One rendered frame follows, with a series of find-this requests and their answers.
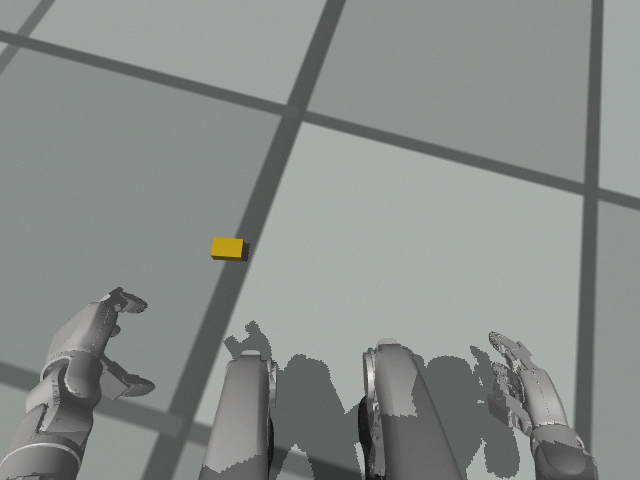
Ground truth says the right robot arm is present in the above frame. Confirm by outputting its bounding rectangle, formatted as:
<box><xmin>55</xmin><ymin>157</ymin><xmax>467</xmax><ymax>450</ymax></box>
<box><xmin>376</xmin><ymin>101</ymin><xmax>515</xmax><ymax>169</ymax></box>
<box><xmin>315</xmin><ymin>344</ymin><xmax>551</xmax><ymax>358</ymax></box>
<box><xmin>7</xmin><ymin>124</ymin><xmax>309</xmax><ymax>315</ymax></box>
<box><xmin>530</xmin><ymin>424</ymin><xmax>598</xmax><ymax>480</ymax></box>

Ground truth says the small box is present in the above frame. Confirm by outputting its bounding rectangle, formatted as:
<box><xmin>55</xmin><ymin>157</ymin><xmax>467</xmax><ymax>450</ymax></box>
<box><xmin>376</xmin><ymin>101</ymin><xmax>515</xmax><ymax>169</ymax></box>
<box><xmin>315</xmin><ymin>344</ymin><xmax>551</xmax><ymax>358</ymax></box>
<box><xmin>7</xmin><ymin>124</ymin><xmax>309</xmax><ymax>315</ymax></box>
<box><xmin>211</xmin><ymin>237</ymin><xmax>245</xmax><ymax>262</ymax></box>

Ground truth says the right robot foot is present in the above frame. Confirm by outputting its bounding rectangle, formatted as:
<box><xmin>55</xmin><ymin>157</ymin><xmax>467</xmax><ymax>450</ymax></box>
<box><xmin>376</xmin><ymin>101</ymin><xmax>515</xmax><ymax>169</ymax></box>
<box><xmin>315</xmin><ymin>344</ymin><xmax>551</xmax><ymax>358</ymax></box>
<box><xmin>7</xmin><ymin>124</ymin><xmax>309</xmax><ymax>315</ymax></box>
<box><xmin>358</xmin><ymin>396</ymin><xmax>386</xmax><ymax>480</ymax></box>

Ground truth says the left robot hand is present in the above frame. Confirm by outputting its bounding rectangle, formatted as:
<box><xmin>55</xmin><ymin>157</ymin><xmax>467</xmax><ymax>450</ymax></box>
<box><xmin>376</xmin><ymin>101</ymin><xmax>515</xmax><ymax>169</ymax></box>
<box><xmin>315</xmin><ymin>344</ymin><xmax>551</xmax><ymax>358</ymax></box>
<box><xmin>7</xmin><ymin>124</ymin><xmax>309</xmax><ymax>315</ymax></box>
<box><xmin>46</xmin><ymin>287</ymin><xmax>155</xmax><ymax>401</ymax></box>

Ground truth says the right robot hand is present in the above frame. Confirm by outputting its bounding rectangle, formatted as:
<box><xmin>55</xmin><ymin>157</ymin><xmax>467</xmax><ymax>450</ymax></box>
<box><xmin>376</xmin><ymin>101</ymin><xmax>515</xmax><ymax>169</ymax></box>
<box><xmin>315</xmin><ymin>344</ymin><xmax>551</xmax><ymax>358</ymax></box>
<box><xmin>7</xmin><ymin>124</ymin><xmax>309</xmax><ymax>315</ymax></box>
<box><xmin>487</xmin><ymin>332</ymin><xmax>569</xmax><ymax>437</ymax></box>

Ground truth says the left robot arm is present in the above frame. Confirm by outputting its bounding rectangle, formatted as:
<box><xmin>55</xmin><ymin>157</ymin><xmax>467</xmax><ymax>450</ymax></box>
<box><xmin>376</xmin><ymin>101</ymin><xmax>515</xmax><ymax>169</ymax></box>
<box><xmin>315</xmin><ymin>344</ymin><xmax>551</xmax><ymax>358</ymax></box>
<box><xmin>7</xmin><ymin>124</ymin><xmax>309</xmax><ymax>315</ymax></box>
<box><xmin>0</xmin><ymin>351</ymin><xmax>103</xmax><ymax>480</ymax></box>

